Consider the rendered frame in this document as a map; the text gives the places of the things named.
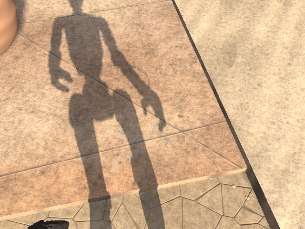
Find robot left hand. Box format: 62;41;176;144
28;219;70;229

